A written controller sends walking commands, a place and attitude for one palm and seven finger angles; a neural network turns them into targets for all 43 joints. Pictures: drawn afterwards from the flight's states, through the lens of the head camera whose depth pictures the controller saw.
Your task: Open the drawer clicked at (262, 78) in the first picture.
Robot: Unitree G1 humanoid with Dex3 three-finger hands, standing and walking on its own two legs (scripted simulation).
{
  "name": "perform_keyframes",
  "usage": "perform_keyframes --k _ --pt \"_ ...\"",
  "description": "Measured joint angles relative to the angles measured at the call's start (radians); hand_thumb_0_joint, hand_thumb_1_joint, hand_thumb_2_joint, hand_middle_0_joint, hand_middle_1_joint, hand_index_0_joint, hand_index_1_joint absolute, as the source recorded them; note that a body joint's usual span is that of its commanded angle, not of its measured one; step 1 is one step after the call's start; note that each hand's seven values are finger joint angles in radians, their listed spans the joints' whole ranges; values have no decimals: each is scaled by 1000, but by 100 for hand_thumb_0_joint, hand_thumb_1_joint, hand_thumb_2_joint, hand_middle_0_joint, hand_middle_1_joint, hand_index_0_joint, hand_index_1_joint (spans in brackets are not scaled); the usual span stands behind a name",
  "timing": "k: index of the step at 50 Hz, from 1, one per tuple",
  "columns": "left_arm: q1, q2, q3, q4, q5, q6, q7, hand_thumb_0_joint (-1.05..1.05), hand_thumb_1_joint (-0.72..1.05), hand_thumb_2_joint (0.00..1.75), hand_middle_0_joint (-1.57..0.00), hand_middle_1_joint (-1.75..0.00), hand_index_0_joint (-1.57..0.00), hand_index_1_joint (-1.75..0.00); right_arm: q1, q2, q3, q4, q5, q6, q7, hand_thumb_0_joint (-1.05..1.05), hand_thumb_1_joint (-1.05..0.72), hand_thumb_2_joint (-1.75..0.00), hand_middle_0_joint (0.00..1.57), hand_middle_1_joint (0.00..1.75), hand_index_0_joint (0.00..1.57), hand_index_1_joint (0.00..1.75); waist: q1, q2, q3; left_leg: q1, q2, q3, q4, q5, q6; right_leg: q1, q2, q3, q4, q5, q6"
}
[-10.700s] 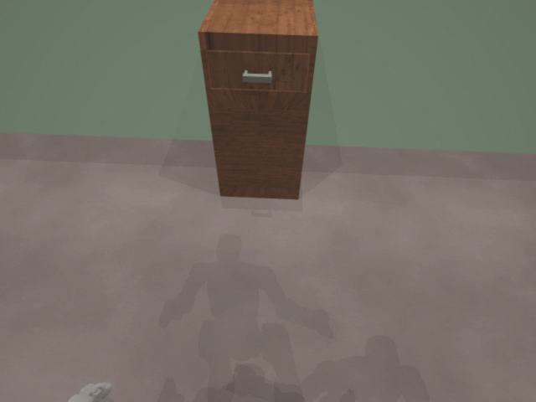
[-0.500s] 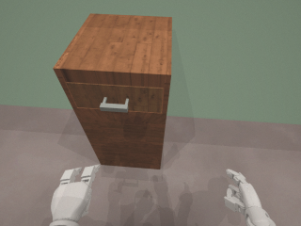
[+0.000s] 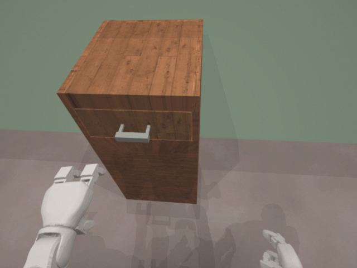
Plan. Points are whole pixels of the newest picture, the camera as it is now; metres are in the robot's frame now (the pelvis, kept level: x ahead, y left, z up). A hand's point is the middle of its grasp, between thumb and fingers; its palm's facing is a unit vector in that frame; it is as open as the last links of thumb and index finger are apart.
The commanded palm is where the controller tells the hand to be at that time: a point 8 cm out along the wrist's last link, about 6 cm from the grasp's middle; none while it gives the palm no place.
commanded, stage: raise the hand with hooked fingers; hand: left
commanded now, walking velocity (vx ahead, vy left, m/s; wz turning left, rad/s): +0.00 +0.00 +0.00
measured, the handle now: (133, 132) +0.50 +0.21 -0.06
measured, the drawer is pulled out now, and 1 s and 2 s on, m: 0.00 0.00 0.00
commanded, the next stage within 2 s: move the hooked fingers above the handle in 0.94 s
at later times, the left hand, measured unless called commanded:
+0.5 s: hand (68, 164) +0.29 +0.27 +0.09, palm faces +0.06 -0.07 -1.00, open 13.8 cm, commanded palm +0.27 +0.27 +0.15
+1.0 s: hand (65, 163) +0.28 +0.27 +0.10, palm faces +0.09 -0.07 -0.99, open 13.8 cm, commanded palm +0.26 +0.27 +0.15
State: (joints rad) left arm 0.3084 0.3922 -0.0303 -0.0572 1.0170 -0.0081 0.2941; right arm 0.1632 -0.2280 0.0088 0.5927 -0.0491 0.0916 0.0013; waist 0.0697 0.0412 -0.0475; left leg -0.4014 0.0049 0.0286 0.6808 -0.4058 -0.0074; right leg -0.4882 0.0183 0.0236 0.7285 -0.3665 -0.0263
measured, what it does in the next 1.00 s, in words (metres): stands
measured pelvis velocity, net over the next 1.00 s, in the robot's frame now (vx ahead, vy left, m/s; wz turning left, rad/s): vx -0.02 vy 0.02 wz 0.03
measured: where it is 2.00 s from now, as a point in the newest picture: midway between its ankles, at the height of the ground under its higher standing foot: outside the picture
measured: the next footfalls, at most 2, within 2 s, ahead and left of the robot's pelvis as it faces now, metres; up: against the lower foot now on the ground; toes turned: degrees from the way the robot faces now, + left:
none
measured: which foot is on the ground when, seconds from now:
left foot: down 0.00-1.00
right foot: down 0.00-1.00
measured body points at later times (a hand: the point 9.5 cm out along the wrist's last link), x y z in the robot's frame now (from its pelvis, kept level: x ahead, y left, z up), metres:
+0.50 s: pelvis -0.01 +0.02 +0.02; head +0.02 -0.01 +0.46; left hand +0.28 +0.27 +0.14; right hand +0.21 -0.19 -0.09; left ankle -0.04 +0.13 -0.72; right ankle +0.00 -0.10 -0.72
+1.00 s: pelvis -0.02 +0.02 +0.02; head +0.01 -0.01 +0.47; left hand +0.27 +0.27 +0.15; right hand +0.16 -0.21 -0.10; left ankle -0.04 +0.13 -0.72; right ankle +0.00 -0.10 -0.72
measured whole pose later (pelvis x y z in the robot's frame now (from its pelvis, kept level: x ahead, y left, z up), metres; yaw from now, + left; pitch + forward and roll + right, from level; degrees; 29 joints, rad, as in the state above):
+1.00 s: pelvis -0.02 +0.02 +0.02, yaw +1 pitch +3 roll +0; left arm -0.07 0.47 -0.02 0.08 0.96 -0.07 0.15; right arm 0.16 -0.25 -0.03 0.64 0.00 0.11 -0.01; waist 0.09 0.06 -0.01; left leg -0.27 -0.02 0.01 0.51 -0.30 0.02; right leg -0.33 -0.01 0.01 0.53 -0.25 0.00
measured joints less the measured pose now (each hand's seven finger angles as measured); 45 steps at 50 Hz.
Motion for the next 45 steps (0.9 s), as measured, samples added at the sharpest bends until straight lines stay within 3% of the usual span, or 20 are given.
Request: perform_keyframes --k 5,9,16,26,31,37,45 --pt "-54 14 30 8 -10 -38 28 0 -14 46 -30 -97 -29 -97 -3 -37 -46 29 -1 -7 -10 1 -90 -90 20 30 20 30 -1 5 4 1 -6 -14 -6 5 4 13 -7 -13 -18 5 4" --pt "-123 15 27 38 -18 -16 21 0 -23 42 -30 -103 -30 -103 -25 -48 -63 32 10 -6 -13 1 -91 -90 20 30 20 30 -4 11 -4 12 -11 -14 -16 10 10 26 -12 -12 -32 12 10" --pt "-232 21 -18 72 -32 47 -65 -1 -38 35 -31 -113 -31 -113 -60 -29 -46 8 33 4 -17 1 -91 -90 20 30 20 30 -2 16 -2 74 -18 -7 -70 35 19 86 -19 -5 -84 36 19" --pt "-377 61 -33 133 -47 56 -180 -1 -47 31 -32 -119 -31 -119 -60 6 0 1 49 22 -22 1 -90 -90 20 30 20 30 15 17 25 141 -26 -19 -138 75 26 164 -28 -16 -164 77 27" --pt "-426 78 -29 150 -57 33 -222 -1 -48 31 -32 -119 -31 -120 -41 5 2 13 50 25 -20 1 -90 -90 20 30 20 30 16 26 33 153 -29 -24 -158 89 29 183 -31 -20 -193 93 30" --pt "-394 76 -9 144 -80 -8 -253 -1 -49 31 -32 -120 -31 -120 -12 -8 -6 17 50 32 -10 1 -90 -90 20 30 20 30 10 28 34 156 -31 -15 -178 101 33 182 -32 -11 -211 107 34" --pt "-360 79 -1 116 -57 -83 -192 -1 -49 30 -32 -120 -32 -120 9 -23 -34 36 43 20 -9 1 -90 -90 20 30 20 30 16 17 47 136 -30 -18 -173 107 30 164 -32 -15 -207 113 31"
